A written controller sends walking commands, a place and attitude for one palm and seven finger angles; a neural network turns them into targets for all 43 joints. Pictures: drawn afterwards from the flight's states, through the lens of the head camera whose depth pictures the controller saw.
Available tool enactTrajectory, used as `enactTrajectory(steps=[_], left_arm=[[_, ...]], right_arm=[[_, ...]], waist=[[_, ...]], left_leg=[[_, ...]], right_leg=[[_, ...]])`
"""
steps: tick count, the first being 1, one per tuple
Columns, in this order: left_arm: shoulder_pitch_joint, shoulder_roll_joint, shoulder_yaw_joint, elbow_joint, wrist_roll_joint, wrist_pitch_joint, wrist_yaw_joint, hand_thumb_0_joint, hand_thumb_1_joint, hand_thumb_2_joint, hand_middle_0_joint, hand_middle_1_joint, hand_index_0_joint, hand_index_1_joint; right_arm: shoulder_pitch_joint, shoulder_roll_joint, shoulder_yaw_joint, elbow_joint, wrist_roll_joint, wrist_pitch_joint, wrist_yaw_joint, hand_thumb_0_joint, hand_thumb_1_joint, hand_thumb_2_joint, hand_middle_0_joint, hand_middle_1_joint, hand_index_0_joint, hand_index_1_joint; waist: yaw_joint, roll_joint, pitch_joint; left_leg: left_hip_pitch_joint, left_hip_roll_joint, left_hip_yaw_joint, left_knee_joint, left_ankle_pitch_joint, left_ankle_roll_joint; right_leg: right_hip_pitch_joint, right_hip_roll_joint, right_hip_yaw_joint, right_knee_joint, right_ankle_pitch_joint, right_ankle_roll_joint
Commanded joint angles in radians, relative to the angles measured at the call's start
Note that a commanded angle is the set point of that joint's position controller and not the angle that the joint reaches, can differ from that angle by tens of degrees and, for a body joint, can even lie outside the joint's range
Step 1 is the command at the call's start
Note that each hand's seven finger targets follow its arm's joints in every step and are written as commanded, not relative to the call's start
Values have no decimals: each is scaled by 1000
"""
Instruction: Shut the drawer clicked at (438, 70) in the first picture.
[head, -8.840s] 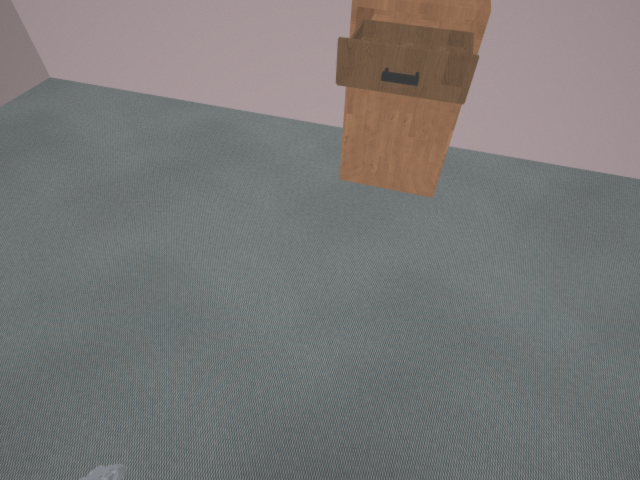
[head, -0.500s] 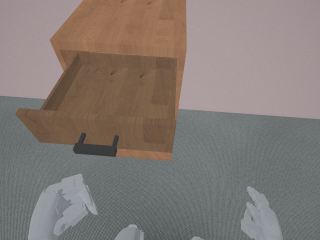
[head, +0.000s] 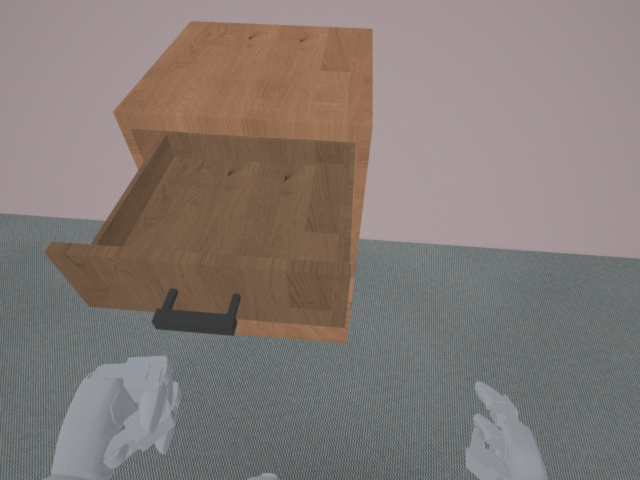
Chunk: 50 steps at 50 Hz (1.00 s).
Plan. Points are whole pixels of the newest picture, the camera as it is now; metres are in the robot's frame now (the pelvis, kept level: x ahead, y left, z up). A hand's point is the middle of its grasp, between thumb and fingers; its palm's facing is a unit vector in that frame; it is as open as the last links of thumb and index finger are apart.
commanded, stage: raise the hand and make a fist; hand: left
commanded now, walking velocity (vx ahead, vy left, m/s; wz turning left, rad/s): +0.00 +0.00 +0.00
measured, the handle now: (199, 309) +0.34 +0.20 -0.01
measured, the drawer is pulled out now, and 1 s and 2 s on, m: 0.30 0.30 0.30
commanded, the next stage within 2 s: bring the fist close to the handle in 0.30 s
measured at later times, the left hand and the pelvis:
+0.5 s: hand (171, 424) +0.17 +0.16 +0.09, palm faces -0.01 -1.00 -0.08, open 3.3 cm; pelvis +0.00 -0.02 +0.00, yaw +0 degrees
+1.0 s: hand (200, 399) +0.21 +0.15 +0.03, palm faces -0.05 -1.00 -0.06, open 3.3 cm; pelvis -0.01 -0.01 -0.02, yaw +0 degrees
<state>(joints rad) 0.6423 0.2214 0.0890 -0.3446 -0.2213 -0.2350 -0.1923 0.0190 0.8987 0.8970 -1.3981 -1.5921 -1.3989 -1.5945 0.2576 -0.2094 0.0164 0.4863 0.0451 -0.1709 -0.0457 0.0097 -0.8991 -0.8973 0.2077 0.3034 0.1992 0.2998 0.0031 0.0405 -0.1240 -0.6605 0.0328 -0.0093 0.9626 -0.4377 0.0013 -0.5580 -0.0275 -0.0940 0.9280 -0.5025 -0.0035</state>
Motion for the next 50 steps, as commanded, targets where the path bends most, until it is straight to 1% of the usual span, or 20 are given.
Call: enactTrajectory(steps=[1, 6, 8, 9, 13, 14, 16, 18, 20, 22, 25, 28, 31, 35, 38, 42, 43, 44, 46, 50], left_arm=[[45, 72, 63, -208, -27, -77, -7, 0, 900, 900, -1400, -1600, -1400, -1600], [58, 66, 55, -218, -29, -113, -3, 0, 900, 900, -1400, -1600, -1400, -1600], [51, 96, 88, -196, -22, -122, 4, 0, 900, 900, -1400, -1600, -1400, -1600], [56, 81, 75, -209, -26, -129, 0, 0, 900, 900, -1400, -1600, -1400, -1600], [57, 114, 134, -153, -41, -133, -16, 0, 900, 900, -1400, -1600, -1400, -1600], [38, 94, 110, -170, -47, -139, -27, 0, 900, 900, -1400, -1600, -1400, -1600], [28, 101, 114, -163, -56, -139, -43, 0, 900, 900, -1400, -1600, -1400, -1600], [-9, 108, 114, -150, -60, -138, -54, 0, 900, 900, -1400, -1600, -1400, -1600], [10, 110, 125, -139, -65, -136, -63, 0, 900, 900, -1400, -1600, -1400, -1600], [-26, 85, 94, -100, -63, -131, -73, 0, 900, 900, -1400, -1600, -1400, -1600], [-30, 95, 123, -36, -60, -133, -74, 0, 900, 900, -1400, -1600, -1400, -1600], [-92, 121, 140, -30, -52, -149, -71, 0, 900, 900, -1400, -1600, -1400, -1600], [-116, 92, 109, -39, -54, -174, -72, 0, 900, 900, -1400, -1600, -1400, -1600], [-151, 101, 120, 15, -46, -187, -62, 0, 900, 900, -1400, -1600, -1400, -1600], [-165, 83, 90, 32, -35, -188, -55, 0, 900, 900, -1400, -1600, -1400, -1600], [-165, 79, 91, 45, -32, -197, -40, 0, 900, 900, -1400, -1600, -1400, -1600], [-179, 92, 100, 54, -21, -199, -28, 0, 900, 900, -1400, -1600, -1400, -1600], [-188, 69, 76, 49, -20, -204, -25, 0, 900, 900, -1400, -1600, -1400, -1600], [-225, 67, 64, 46, -14, -217, -14, 0, 900, 900, -1400, -1600, -1400, -1600], [-277, 72, 62, 84, -1, -225, 6, 0, 900, 900, -1400, -1600, -1400, -1600]], right_arm=[[-104, -115, -58, -176, 9, -77, -4, 0, -900, -900, 200, 300, 200, 300], [-98, -114, -65, -168, 7, -95, 1, 0, -900, -900, 200, 300, 200, 300], [-105, -117, -69, -157, 6, -94, -2, 0, -900, -900, 200, 300, 200, 300], [-102, -114, -69, -162, 6, -96, -2, 0, -900, -900, 200, 300, 200, 300], [-107, -113, -71, -144, 11, -89, -11, 0, -900, -900, 200, 300, 200, 300], [-107, -115, -69, -147, 12, -92, -12, 0, -900, -900, 200, 300, 200, 300], [-109, -116, -66, -145, 13, -98, -15, 0, -900, -900, 200, 300, 200, 300], [-112, -119, -63, -136, 13, -105, -18, 0, -900, -900, 200, 300, 200, 300], [-108, -116, -66, -132, 14, -111, -19, 0, -900, -900, 200, 300, 200, 300], [-106, -121, -62, -129, 11, -113, -17, 0, -900, -900, 200, 300, 200, 300], [-109, -122, -67, -119, 6, -106, -20, 0, -900, -900, 200, 300, 200, 300], [-108, -128, -66, -113, 1, -99, -22, 0, -900, -900, 200, 300, 200, 300], [-106, -125, -65, -120, -3, -101, -18, 0, -900, -900, 200, 300, 200, 300], [-104, -130, -69, -106, -6, -92, -17, 0, -900, -900, 200, 300, 200, 300], [-108, -133, -69, -110, -9, -87, -14, 0, -900, -900, 200, 300, 200, 300], [-103, -133, -75, -116, -13, -75, -10, 0, -900, -900, 200, 300, 200, 300], [-106, -135, -74, -110, -15, -69, -11, 0, -900, -900, 200, 300, 200, 300], [-102, -135, -72, -116, -18, -66, -9, 0, -900, -900, 200, 300, 200, 300], [-98, -137, -72, -117, -20, -64, -7, 0, -900, -900, 200, 300, 200, 300], [-88, -144, -73, -117, -26, -52, -5, 0, -900, -900, 200, 300, 200, 300]], waist=[[4, 2, -84], [-1, -20, -85], [0, -31, -56], [1, -28, -75], [3, -53, -64], [-4, -31, -71], [-5, -19, -74], [-14, -31, -56], [-7, -22, -77], [-24, -53, -43], [-14, -68, -40], [-17, -43, -56], [-18, -13, -106], [-21, -19, -111], [-23, -6, -122], [-15, -19, -162], [-19, -19, -156], [-20, -3, -161], [-27, -1, -167], [-31, -25, -190]], left_leg=[[143, -27, -12, -163, 209, 26], [139, -30, -10, -155, 209, 28], [122, -29, -9, -153, 188, 29], [128, -33, -4, -150, 188, 29], [109, -34, 2, -140, 182, 29], [118, -36, 5, -137, 187, 29], [121, -36, 3, -136, 183, 30], [119, -35, -2, -135, 179, 31], [133, -35, -2, -136, 198, 31], [116, -36, -6, -135, 182, 31], [95, -39, -4, -127, 176, 29], [88, -40, -2, -112, 179, 31], [101, -41, -2, -104, 195, 30], [76, -37, -6, -90, 190, 27], [67, -35, -9, -78, 194, 29], [45, -32, -8, -64, 195, 24], [34, -29, -13, -60, 194, 25], [31, -29, -12, -54, 189, 24], [19, -26, -14, -40, 178, 22], [-20, -23, -19, -12, 151, 23]], right_leg=[[13, 32, 5, -162, 241, -7], [4, 32, 10, -161, 242, -3], [-3, 34, 16, -169, 217, -4], [1, 30, 25, -172, 218, -3], [14, 28, 47, -194, 212, -1], [14, 23, 53, -194, 223, 2], [11, 23, 57, -201, 216, 2], [9, 23, 62, -211, 208, 3], [22, 21, 65, -210, 238, 3], [-6, 23, 56, -209, 224, 7], [-10, 21, 65, -207, 210, 6], [-17, 20, 72, -197, 205, 4], [-24, 21, 60, -166, 225, 1], [-52, 26, 50, -138, 217, -2], [-73, 29, 43, -116, 225, -4], [-89, 31, 36, -82, 223, -5], [-99, 34, 31, -71, 215, -8], [-114, 33, 29, -61, 209, -8], [-142, 34, 27, -42, 195, -9], [-177, 35, 31, -15, 166, -9]])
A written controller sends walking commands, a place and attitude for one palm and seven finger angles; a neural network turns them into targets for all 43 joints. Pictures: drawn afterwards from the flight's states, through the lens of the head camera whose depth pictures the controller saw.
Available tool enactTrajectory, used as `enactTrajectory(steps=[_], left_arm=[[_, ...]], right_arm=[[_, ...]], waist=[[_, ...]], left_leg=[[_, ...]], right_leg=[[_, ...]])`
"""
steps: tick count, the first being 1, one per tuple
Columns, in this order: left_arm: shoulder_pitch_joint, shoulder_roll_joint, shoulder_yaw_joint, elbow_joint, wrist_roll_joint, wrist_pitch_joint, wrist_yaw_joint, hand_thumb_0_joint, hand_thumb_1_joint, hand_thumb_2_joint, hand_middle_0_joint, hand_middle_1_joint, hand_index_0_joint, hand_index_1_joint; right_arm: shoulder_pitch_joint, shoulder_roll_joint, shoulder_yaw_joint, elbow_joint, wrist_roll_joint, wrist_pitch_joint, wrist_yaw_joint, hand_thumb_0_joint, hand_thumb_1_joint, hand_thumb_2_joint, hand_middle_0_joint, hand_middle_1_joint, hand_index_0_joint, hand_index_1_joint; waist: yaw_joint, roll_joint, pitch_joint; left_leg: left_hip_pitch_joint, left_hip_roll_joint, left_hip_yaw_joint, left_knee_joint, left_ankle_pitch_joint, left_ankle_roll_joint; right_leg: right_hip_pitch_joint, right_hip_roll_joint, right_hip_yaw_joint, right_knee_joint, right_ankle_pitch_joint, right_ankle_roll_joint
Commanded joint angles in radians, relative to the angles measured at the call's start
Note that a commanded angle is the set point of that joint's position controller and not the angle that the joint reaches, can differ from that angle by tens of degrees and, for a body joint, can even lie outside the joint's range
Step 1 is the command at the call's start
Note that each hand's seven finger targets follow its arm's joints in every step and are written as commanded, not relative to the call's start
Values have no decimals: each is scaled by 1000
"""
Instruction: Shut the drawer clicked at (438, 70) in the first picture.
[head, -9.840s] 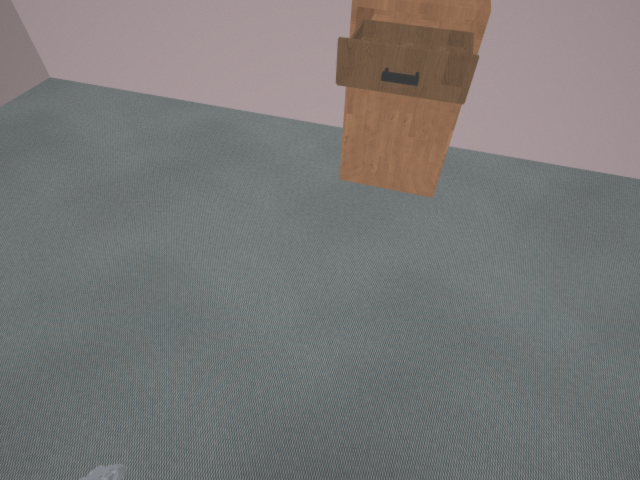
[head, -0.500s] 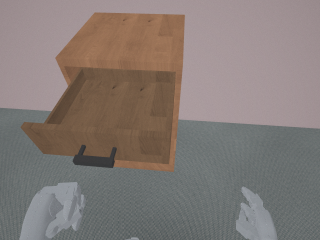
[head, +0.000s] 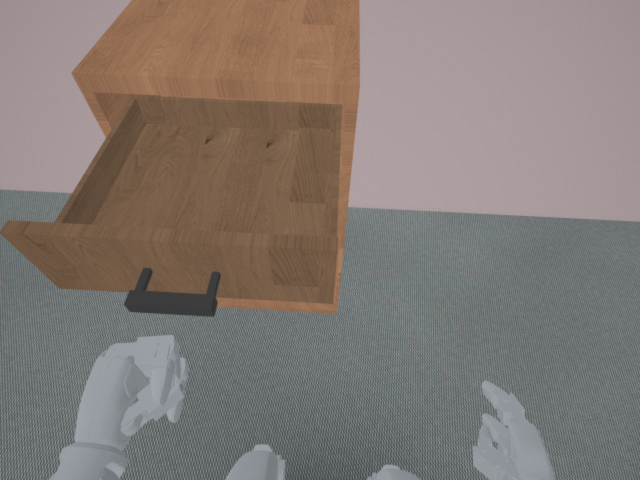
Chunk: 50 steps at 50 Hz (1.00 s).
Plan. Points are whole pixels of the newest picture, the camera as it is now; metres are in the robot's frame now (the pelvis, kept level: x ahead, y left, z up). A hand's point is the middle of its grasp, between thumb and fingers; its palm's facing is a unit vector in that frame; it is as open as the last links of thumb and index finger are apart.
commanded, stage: bring the fist close to the handle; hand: left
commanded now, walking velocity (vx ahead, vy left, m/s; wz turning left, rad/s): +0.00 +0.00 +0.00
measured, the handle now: (176, 290) +0.35 +0.21 +0.02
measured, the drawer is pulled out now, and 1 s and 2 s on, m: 0.30 0.30 0.21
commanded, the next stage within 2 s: push the drawer shut in 0.80 s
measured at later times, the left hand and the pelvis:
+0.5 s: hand (191, 367) +0.25 +0.17 +0.01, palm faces -0.04 -1.00 -0.05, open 3.3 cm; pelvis -0.01 +0.00 -0.03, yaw -1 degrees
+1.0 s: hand (195, 365) +0.25 +0.16 +0.01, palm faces -0.05 -1.00 -0.06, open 3.3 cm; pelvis -0.01 +0.00 -0.03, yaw -1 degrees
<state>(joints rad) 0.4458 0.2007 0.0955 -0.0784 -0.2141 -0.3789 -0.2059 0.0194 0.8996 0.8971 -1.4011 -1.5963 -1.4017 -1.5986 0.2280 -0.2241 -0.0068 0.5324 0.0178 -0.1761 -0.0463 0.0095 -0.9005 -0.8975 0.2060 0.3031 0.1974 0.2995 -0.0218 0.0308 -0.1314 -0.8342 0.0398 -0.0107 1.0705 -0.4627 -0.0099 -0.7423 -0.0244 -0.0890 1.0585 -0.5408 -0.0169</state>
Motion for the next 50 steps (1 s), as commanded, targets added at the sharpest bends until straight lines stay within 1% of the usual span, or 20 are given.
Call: enactTrajectory(steps=[1, 3, 6, 8, 13, 17, 21, 24, 25, 26, 30, 33, 34, 38, 39, 41, 43, 45, 46, 50], left_arm=[[-90, 101, 63, -166, -5, -81, 20, 0, 900, 900, -1400, -1600, -1400, -1600], [-124, 126, 87, -146, 0, -81, 26, 0, 900, 900, -1400, -1600, -1400, -1600], [-137, 115, 85, -143, -12, -84, 21, 0, 900, 900, -1400, -1600, -1400, -1600], [-159, 109, 74, -134, -9, -82, 20, 0, 900, 900, -1400, -1600, -1400, -1600], [-217, 112, 74, -66, -7, -83, 18, 0, 900, 900, -1400, -1600, -1400, -1600], [-232, 126, 99, -54, -13, -99, 13, 0, 900, 900, -1400, -1600, -1400, -1600], [-257, 125, 94, -46, -14, -115, 12, 0, 900, 900, -1400, -1600, -1400, -1600], [-265, 121, 74, -81, -12, -116, 16, 0, 900, 900, -1400, -1600, -1400, -1600], [-263, 139, 93, -85, -15, -114, 19, 0, 900, 900, -1400, -1600, -1400, -1600], [-257, 120, 74, -87, -14, -109, 19, 0, 900, 900, -1400, -1600, -1400, -1600], [-281, 127, 80, -57, -10, -89, 29, 0, 900, 900, -1400, -1600, -1400, -1600], [-246, 128, 83, -59, -10, -85, 34, 0, 900, 900, -1400, -1600, -1400, -1600], [-256, 106, 57, -68, -8, -85, 33, 0, 900, 900, -1400, -1600, -1400, -1600], [-256, 140, 86, -67, -6, -91, 44, 0, 900, 900, -1400, -1600, -1400, -1600], [-250, 122, 73, -63, -4, -92, 43, 0, 900, 900, -1400, -1600, -1400, -1600], [-232, 124, 75, -70, -5, -95, 41, 0, 900, 900, -1400, -1600, -1400, -1600], [-260, 122, 64, -73, -3, -96, 43, 0, 900, 900, -1400, -1600, -1400, -1600], [-240, 111, 59, -81, -3, -100, 43, 0, 900, 900, -1400, -1600, -1400, -1600], [-275, 112, 52, -85, -3, -101, 43, 0, 900, 900, -1400, -1600, -1400, -1600], [-338, 125, 63, -73, 3, -109, 45, 0, 900, 900, -1400, -1600, -1400, -1600]], right_arm=[[-57, -132, -49, -162, 2, -43, -4, 0, -900, -900, 200, 300, 200, 300], [-60, -137, -48, -158, 0, -34, -5, 0, -900, -900, 200, 300, 200, 300], [-53, -135, -48, -163, 0, -27, -3, 0, -900, -900, 200, 300, 200, 300], [-53, -136, -47, -159, 0, -22, -2, 0, -900, -900, 200, 300, 200, 300], [-42, -143, -48, -148, -3, -10, -1, 0, -900, -900, 200, 300, 200, 300], [-44, -143, -52, -148, -3, -1, 4, 0, -900, -900, 200, 300, 200, 300], [-43, -145, -54, -150, -4, 9, 7, 0, -900, -900, 200, 300, 200, 300], [-42, -145, -52, -156, -2, 12, 8, 0, -900, -900, 200, 300, 200, 300], [-41, -147, -54, -155, -1, 15, 6, 0, -900, -900, 200, 300, 200, 300], [-43, -145, -53, -158, -1, 16, 6, 0, -900, -900, 200, 300, 200, 300], [-41, -151, -50, -155, 1, 28, 3, 0, -900, -900, 200, 300, 200, 300], [-41, -152, -51, -166, 1, 31, 3, 0, -900, -900, 200, 300, 200, 300], [-45, -147, -48, -168, 2, 32, 6, 0, -900, -900, 200, 300, 200, 300], [-40, -151, -50, -167, 0, 35, 4, 0, -900, -900, 200, 300, 200, 300], [-40, -147, -48, -170, 0, 36, 5, 0, -900, -900, 200, 300, 200, 300], [-41, -145, -49, -172, 1, 38, 7, 0, -900, -900, 200, 300, 200, 300], [-42, -148, -46, -171, 0, 39, 7, 0, -900, -900, 200, 300, 200, 300], [-44, -145, -49, -175, 0, 39, 8, 0, -900, -900, 200, 300, 200, 300], [-39, -147, -47, -171, -1, 40, 7, 0, -900, -900, 200, 300, 200, 300], [-36, -150, -48, -155, -3, 39, 3, 0, -900, -900, 200, 300, 200, 300]], waist=[[-7, -17, -185], [-5, -12, -196], [1, 0, -244], [-5, 18, -245], [-19, -22, -238], [-6, 4, -278], [-11, -3, -295], [-9, 31, -311], [-7, 20, -315], [-11, 22, -319], [-21, 9, -276], [-11, -3, -294], [-14, 25, -287], [-14, -8, -290], [-14, -10, -288], [-10, 8, -278], [-21, 6, -270], [-13, 20, -282], [-27, 5, -276], [-30, 22, -294]], left_leg=[[144, -30, -16, -114, 173, 33], [117, -30, -15, -100, 161, 35], [128, -30, -10, -87, 191, 34], [126, -28, -12, -77, 203, 35], [75, -27, -16, -42, 191, 36], [63, -28, -10, -25, 201, 33], [49, -26, -10, -5, 203, 35], [69, -25, -14, -16, 196, 37], [67, -24, -16, -17, 194, 36], [72, -26, -11, -14, 195, 38], [48, -24, -18, -20, 154, 36], [52, -24, -21, -24, 163, 37], [59, -26, -19, -27, 157, 35], [47, -24, -21, -21, 157, 38], [47, -25, -18, -22, 156, 37], [52, -26, -16, -26, 154, 35], [42, -26, -21, -22, 147, 38], [59, -25, -19, -22, 155, 36], [55, -25, -20, -18, 155, 37], [62, -24, -23, -7, 167, 36]], right_leg=[[5, 33, 27, -140, 202, 3], [0, 32, 34, -133, 185, 2], [5, 32, 35, -116, 224, 1], [-8, 32, 33, -107, 234, 0], [-40, 34, 39, -85, 231, 2], [-43, 31, 42, -60, 244, -1], [-62, 33, 46, -46, 248, 0], [-64, 32, 43, -49, 228, -3], [-60, 33, 43, -49, 226, -3], [-61, 32, 44, -52, 231, -1], [-89, 35, 37, -56, 187, 1], [-75, 37, 34, -52, 190, -2], [-82, 34, 34, -55, 185, -2], [-76, 37, 38, -57, 185, -2], [-76, 36, 38, -55, 189, -1], [-75, 36, 36, -58, 186, -3], [-87, 37, 36, -55, 176, -3], [-91, 37, 35, -53, 183, -3], [-92, 36, 34, -53, 189, -1], [-111, 37, 36, -41, 199, -3]])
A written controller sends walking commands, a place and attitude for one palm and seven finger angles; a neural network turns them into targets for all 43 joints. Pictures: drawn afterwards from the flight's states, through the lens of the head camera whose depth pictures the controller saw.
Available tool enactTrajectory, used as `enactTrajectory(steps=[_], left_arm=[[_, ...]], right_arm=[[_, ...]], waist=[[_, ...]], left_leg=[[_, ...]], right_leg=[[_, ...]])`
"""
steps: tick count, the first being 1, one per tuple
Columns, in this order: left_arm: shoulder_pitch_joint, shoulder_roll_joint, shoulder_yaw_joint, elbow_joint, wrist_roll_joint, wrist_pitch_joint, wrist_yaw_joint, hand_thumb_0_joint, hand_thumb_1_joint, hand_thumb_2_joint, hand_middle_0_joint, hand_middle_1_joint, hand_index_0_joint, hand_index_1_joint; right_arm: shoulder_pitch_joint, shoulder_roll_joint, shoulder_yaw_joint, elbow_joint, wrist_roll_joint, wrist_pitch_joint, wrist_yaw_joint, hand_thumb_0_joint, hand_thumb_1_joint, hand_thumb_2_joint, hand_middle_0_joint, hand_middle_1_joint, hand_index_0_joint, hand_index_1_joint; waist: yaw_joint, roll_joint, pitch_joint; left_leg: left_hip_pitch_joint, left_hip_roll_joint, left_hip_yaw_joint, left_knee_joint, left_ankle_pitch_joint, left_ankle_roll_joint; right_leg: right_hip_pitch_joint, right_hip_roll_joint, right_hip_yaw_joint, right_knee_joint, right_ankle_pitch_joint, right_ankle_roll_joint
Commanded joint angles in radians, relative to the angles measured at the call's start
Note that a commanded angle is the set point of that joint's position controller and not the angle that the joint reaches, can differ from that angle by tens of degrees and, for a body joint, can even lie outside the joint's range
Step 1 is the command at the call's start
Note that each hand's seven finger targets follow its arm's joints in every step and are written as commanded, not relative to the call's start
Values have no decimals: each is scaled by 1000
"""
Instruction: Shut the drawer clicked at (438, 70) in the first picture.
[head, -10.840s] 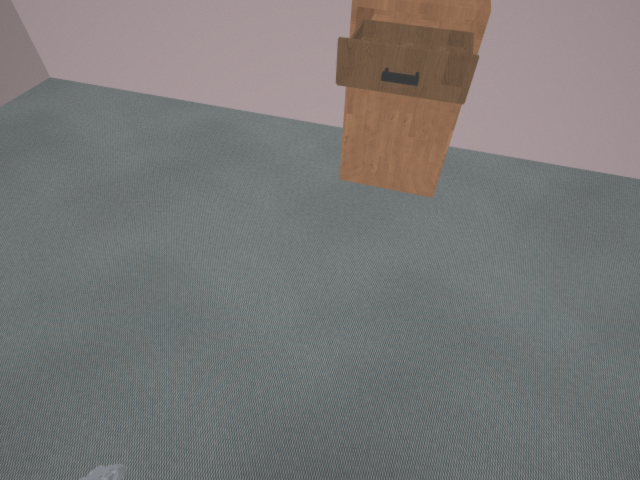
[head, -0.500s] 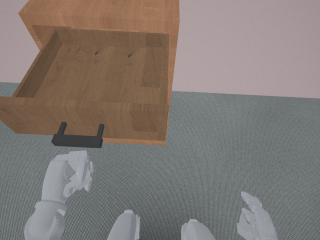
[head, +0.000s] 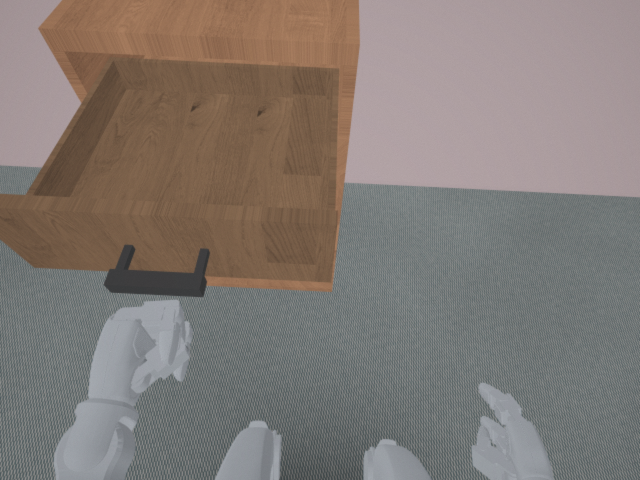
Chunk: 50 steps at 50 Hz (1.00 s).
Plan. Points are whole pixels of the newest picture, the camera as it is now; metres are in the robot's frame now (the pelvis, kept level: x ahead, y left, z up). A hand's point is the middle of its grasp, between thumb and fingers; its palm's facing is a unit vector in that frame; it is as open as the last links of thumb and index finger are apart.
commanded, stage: push the drawer shut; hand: left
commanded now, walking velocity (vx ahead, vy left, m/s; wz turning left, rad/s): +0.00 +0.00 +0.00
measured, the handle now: (161, 268) +0.36 +0.21 +0.04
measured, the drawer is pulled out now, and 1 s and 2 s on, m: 0.30 0.21 0.09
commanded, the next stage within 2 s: none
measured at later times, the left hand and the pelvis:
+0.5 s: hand (182, 325) +0.29 +0.17 +0.04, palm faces -0.04 -1.00 -0.07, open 2.9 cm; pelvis -0.01 +0.00 +0.00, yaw +1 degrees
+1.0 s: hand (197, 263) +0.37 +0.17 +0.04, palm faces -0.04 -1.00 -0.06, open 2.9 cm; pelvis -0.03 +0.01 +0.00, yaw +0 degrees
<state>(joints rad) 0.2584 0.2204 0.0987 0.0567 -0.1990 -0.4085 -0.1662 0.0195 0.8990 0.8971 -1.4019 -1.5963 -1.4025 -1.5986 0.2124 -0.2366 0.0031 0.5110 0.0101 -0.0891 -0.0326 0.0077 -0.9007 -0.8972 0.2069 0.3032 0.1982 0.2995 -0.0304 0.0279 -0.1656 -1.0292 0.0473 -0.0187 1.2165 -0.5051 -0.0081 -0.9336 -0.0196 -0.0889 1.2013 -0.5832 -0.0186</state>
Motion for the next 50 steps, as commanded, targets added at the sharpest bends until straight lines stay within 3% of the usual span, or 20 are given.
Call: enactTrajectory(steps=[1, 3, 8, 10, 12, 13, 16, 18, 19, 25, 32, 36, 37, 39, 41, 42, 43, 50], left_arm=[[-150, 98, 53, -193, -14, -75, 4, 0, 900, 900, -1400, -1600, -1400, -1600], [-196, 116, 68, -167, -14, -67, 5, 0, 900, 900, -1400, -1600, -1400, -1600], [-220, 148, 112, -140, -23, -47, -6, 0, 900, 900, -1400, -1600, -1400, -1600], [-247, 128, 95, -135, -30, -45, -11, 0, 900, 900, -1400, -1600, -1400, -1600], [-307, 130, 95, -114, -29, -50, -6, 0, 900, 900, -1400, -1600, -1400, -1600], [-350, 133, 89, -100, -25, -55, -3, 0, 900, 900, -1400, -1600, -1400, -1600], [-429, 122, 75, -68, -24, -73, -8, 0, 900, 900, -1400, -1600, -1400, -1600], [-481, 156, 102, -50, -23, -80, -6, 0, 900, 900, -1400, -1600, -1400, -1600], [-504, 138, 82, -44, -22, -82, -12, 0, 900, 900, -1400, -1600, -1400, -1600], [-659, 149, 70, 20, -23, -68, -13, 0, 900, 900, -1400, -1600, -1400, -1600], [-842, 156, 49, 106, -10, -51, 10, 0, 900, 900, -1400, -1600, -1400, -1600], [-908, 188, 77, 178, 2, -48, 23, 0, 900, 900, -1400, -1600, -1400, -1600], [-935, 166, 56, 190, 1, -47, 23, 0, 900, 900, -1400, -1600, -1400, -1600], [-960, 205, 97, 243, 8, -49, 31, 0, 900, 900, -1400, -1600, -1400, -1600], [-1019, 196, 83, 263, 12, -54, 31, 0, 900, 900, -1400, -1600, -1400, -1600], [-1033, 180, 72, 292, 13, -52, 32, 0, 900, 900, -1400, -1600, -1400, -1600], [-1048, 203, 90, 325, 15, -53, 34, 0, 900, 900, -1400, -1600, -1400, -1600], [-1175, 251, 138, 432, 29, -70, 32, 0, 900, 900, -1400, -1600, -1400, -1600]], right_arm=[[-21, -137, -56, -137, 5, -47, -9, 0, -900, -900, 200, 300, 200, 300], [-15, -142, -55, -127, 6, -43, -12, 0, -900, -900, 200, 300, 200, 300], [-15, -143, -57, -122, 8, -34, -12, 0, -900, -900, 200, 300, 200, 300], [-12, -141, -56, -118, 9, -32, -11, 0, -900, -900, 200, 300, 200, 300], [-10, -142, -54, -105, 8, -32, -13, 0, -900, -900, 200, 300, 200, 300], [-11, -146, -53, -96, 7, -33, -17, 0, -900, -900, 200, 300, 200, 300], [-14, -147, -53, -82, 7, -38, -19, 0, -900, -900, 200, 300, 200, 300], [-11, -154, -53, -69, 7, -40, -24, 0, -900, -900, 200, 300, 200, 300], [-15, -151, -53, -66, 9, -43, -25, 0, -900, -900, 200, 300, 200, 300], [-14, -158, -45, -45, 16, -46, -36, 0, -900, -900, 200, 300, 200, 300], [-5, -164, -37, -29, 22, -50, -43, 0, -900, -900, 200, 300, 200, 300], [8, -168, -34, -19, 20, -44, -41, 0, -900, -900, 200, 300, 200, 300], [7, -166, -31, -21, 20, -42, -39, 0, -900, -900, 200, 300, 200, 300], [18, -170, -31, -14, 18, -34, -40, 0, -900, -900, 200, 300, 200, 300], [22, -169, -30, -13, 18, -29, -36, 0, -900, -900, 200, 300, 200, 300], [26, -169, -31, -10, 17, -26, -34, 0, -900, -900, 200, 300, 200, 300], [35, -174, -30, -7, 16, -23, -34, 0, -900, -900, 200, 300, 200, 300], [79, -183, -35, 16, 7, 5, -23, 0, -900, -900, 200, 300, 200, 300]], waist=[[-19, 21, -252], [-27, 2, -245], [-7, 25, -309], [-21, 19, -294], [-29, 17, -275], [-45, 5, -251], [-48, 17, -263], [-52, 2, -268], [-53, 21, -282], [-63, 43, -277], [-80, 25, -285], [-72, 42, -292], [-79, 48, -291], [-77, 21, -296], [-78, 54, -298], [-87, 35, -295], [-90, 26, -276], [-89, 56, -342]], left_leg=[[251, -34, -15, -158, 198, 34], [232, -34, -14, -152, 188, 37], [263, -35, -6, -156, 250, 37], [271, -33, -4, -157, 260, 36], [256, -33, -7, -155, 229, 35], [246, -31, -13, -150, 212, 38], [243, -34, -12, -147, 173, 37], [235, -32, -16, -143, 163, 40], [250, -33, -17, -147, 155, 38], [247, -37, -20, -160, 76, 36], [247, -39, -30, -176, -7, 35], [258, -38, -35, -186, -9, 30], [257, -41, -34, -189, -22, 30], [240, -39, -34, -186, -21, 32], [253, -41, -36, -192, -30, 28], [253, -42, -39, -194, -40, 29], [241, -40, -44, -195, -45, 30], [280, -36, -48, -186, 39, 25]], right_leg=[[87, 31, 36, -190, 228, -2], [87, 33, 41, -196, 220, 0], [145, 31, 52, -197, 298, -2], [139, 29, 48, -201, 316, 2], [117, 30, 49, -205, 278, 3], [92, 32, 46, -204, 256, 3], [79, 28, 55, -212, 210, 3], [71, 31, 58, -210, 194, 2], [62, 29, 57, -208, 186, 2], [41, 27, 63, -226, 114, 0], [13, 28, 65, -234, 51, 1], [5, 28, 59, -229, 53, -4], [0, 27, 59, -232, 46, -2], [10, 29, 65, -234, 41, -1], [-6, 28, 61, -227, 42, -4], [-13, 29, 59, -231, 37, -2], [-23, 31, 55, -227, 36, -4], [-23, 31, 50, -210, 101, -6]])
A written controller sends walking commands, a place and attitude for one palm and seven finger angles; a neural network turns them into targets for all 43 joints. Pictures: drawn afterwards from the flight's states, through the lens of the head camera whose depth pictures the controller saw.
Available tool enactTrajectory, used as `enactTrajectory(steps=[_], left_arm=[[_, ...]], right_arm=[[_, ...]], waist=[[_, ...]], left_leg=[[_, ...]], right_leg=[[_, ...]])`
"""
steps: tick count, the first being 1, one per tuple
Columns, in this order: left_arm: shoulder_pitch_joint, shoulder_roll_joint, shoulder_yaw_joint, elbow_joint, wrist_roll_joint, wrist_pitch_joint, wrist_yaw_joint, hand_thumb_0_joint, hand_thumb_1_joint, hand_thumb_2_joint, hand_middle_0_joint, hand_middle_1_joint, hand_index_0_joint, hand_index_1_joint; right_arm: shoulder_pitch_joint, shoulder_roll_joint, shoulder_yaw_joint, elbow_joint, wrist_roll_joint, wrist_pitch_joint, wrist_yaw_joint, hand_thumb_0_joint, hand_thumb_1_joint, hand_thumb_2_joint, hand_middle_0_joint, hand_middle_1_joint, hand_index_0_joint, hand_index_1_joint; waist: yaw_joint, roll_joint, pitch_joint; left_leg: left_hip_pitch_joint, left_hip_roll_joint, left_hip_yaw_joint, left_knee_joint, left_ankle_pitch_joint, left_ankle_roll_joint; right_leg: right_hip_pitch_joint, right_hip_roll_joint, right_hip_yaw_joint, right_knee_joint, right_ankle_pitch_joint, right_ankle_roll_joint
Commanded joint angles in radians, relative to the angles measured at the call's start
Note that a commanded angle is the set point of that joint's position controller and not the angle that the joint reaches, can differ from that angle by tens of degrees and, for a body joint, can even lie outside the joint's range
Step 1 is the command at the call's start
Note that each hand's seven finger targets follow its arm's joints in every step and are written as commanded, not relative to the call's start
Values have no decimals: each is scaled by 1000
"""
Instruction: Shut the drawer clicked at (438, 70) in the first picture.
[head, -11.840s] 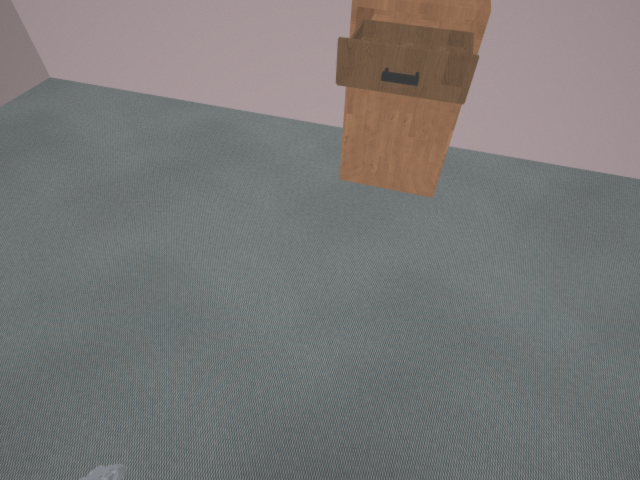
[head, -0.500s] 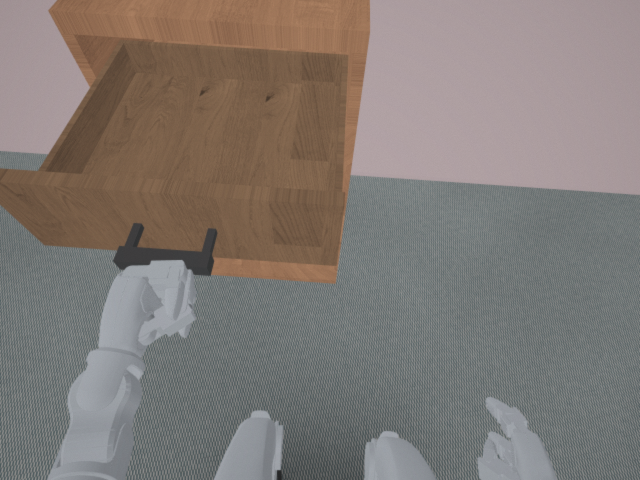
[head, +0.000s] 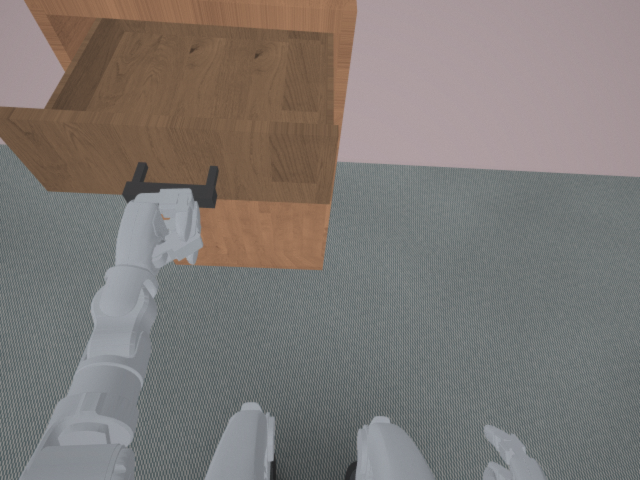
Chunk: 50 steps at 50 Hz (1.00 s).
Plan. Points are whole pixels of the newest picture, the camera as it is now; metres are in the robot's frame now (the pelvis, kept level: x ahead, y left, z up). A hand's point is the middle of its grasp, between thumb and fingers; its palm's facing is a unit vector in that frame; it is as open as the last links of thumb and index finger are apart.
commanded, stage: push the drawer shut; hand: left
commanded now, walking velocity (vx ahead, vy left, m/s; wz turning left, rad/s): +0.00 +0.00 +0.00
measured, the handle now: (174, 183) +0.47 +0.20 +0.05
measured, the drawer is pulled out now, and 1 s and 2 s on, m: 0.21 0.09 0.00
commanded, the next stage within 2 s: none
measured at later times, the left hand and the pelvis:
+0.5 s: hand (203, 192) +0.47 +0.16 +0.04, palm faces -0.02 -1.00 -0.05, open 2.8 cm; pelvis +0.01 +0.00 +0.00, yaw -1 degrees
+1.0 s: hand (211, 158) +0.52 +0.16 +0.04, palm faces -0.02 -1.00 -0.05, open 3.0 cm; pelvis +0.01 +0.00 -0.02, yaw -2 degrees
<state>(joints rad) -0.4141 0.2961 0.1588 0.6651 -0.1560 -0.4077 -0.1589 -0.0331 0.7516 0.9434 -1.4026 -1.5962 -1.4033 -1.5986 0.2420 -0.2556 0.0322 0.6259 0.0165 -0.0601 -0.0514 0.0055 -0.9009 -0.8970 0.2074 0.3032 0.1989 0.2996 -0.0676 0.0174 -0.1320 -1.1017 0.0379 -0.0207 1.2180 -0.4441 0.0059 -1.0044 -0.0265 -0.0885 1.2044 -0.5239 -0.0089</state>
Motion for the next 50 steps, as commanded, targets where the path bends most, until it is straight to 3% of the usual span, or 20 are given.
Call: enactTrajectory(steps=[1, 4, 10, 16, 18, 24, 30, 32, 34, 37, 39, 44, 45, 47, 50], left_arm=[[-498, 166, 82, -157, -13, -72, 26, 0, 900, 900, -1400, -1600, -1400, -1600], [-553, 168, 83, -109, -2, -80, 26, 0, 900, 900, -1400, -1600, -1400, -1600], [-593, 172, 97, -70, 9, -104, 27, 0, 900, 900, -1400, -1600, -1400, -1600], [-677, 232, 141, 18, 20, -121, 21, 0, 900, 900, -1400, -1600, -1400, -1600], [-708, 230, 138, 46, 26, -127, 18, 0, 900, 900, -1400, -1600, -1400, -1600], [-770, 264, 163, 89, 35, -142, 9, 0, 900, 900, -1400, -1600, -1400, -1600], [-865, 262, 145, 145, 41, -135, 3, 0, 900, 900, -1400, -1600, -1400, -1600], [-895, 281, 154, 174, 46, -131, 7, 0, 900, 900, -1400, -1600, -1400, -1600], [-938, 292, 157, 165, 48, -135, 3, 0, 900, 900, -1400, -1600, -1400, -1600], [-957, 323, 178, 185, 48, -128, 1, 0, 900, 900, -1400, -1600, -1400, -1600], [-964, 350, 194, 197, 53, -129, -5, 0, 900, 900, -1400, -1600, -1400, -1600], [-1009, 366, 195, 240, 59, -110, -9, 0, 900, 900, -1400, -1600, -1400, -1600], [-1017, 414, 230, 250, 62, -106, -6, 0, 900, 900, -1400, -1600, -1400, -1600], [-1050, 403, 210, 231, 69, -102, -10, 0, 900, 900, -1400, -1600, -1400, -1600], [-1067, 435, 232, 248, 75, -95, -12, 0, 900, 900, -1400, -1600, -1400, -1600]], right_arm=[[56, -164, -67, -98, -1, -20, -2, 0, -900, -900, 200, 300, 200, 300], [77, -168, -70, -86, -5, -9, 3, 0, -900, -900, 200, 300, 200, 300], [105, -168, -78, -81, -11, 15, 15, 0, -900, -900, 200, 300, 200, 300], [129, -170, -75, -64, -14, 36, 16, 0, -900, -900, 200, 300, 200, 300], [138, -171, -76, -62, -15, 39, 15, 0, -900, -900, 200, 300, 200, 300], [159, -175, -77, -51, -20, 54, 17, 0, -900, -900, 200, 300, 200, 300], [175, -175, -73, -38, -23, 67, 20, 0, -900, -900, 200, 300, 200, 300], [179, -179, -72, -35, -24, 70, 21, 0, -900, -900, 200, 300, 200, 300], [190, -178, -70, -33, -28, 66, 22, 0, -900, -900, 200, 300, 200, 300], [198, -178, -69, -33, -30, 68, 22, 0, -900, -900, 200, 300, 200, 300], [206, -180, -66, -33, -31, 68, 24, 0, -900, -900, 200, 300, 200, 300], [220, -184, -62, -27, -32, 72, 28, 0, -900, -900, 200, 300, 200, 300], [229, -188, -61, -26, -33, 74, 27, 0, -900, -900, 200, 300, 200, 300], [233, -185, -61, -28, -33, 74, 27, 0, -900, -900, 200, 300, 200, 300], [251, -189, -59, -23, -38, 76, 30, 0, -900, -900, 200, 300, 200, 300]], waist=[[-52, 58, -387], [-63, 67, -388], [-62, 82, -429], [-77, 45, -402], [-86, 59, -397], [-89, 91, -467], [-120, 106, -445], [-129, 94, -426], [-132, 119, -464], [-140, 94, -478], [-133, 129, -497], [-157, 123, -468], [-152, 107, -469], [-160, 145, -497], [-159, 169, -514]], left_leg=[[361, -26, -46, -187, -5, 12], [381, -21, -55, -183, 14, 10], [411, -19, -50, -175, 81, 10], [352, -19, -43, -161, 55, 16], [360, -19, -43, -154, 61, 18], [391, -17, -46, -134, 115, 18], [384, -13, -53, -124, 102, 21], [349, -15, -51, -120, 77, 23], [369, -15, -55, -112, 100, 25], [328, -15, -43, -93, 102, 32], [341, -13, -49, -91, 126, 28], [302, -9, -46, -79, 93, 33], [283, -8, -47, -77, 94, 34], [293, -8, -44, -70, 102, 36], [316, -5, -49, -64, 140, 33]], right_leg=[[50, 40, 48, -215, 51, -15], [15, 42, 39, -202, 66, -16], [23, 45, 41, -199, 108, -17], [34, 50, 49, -201, 94, -12], [12, 52, 48, -195, 98, -14], [5, 54, 49, -184, 130, -14], [-37, 59, 48, -182, 121, -13], [-37, 59, 52, -186, 106, -12], [-41, 60, 52, -175, 120, -13], [-10, 64, 64, -180, 124, -9], [-18, 66, 59, -169, 135, -14], [-40, 71, 63, -173, 114, -10], [-23, 72, 64, -171, 115, -10], [-32, 72, 68, -170, 119, -10], [-42, 74, 63, -162, 142, -13]])
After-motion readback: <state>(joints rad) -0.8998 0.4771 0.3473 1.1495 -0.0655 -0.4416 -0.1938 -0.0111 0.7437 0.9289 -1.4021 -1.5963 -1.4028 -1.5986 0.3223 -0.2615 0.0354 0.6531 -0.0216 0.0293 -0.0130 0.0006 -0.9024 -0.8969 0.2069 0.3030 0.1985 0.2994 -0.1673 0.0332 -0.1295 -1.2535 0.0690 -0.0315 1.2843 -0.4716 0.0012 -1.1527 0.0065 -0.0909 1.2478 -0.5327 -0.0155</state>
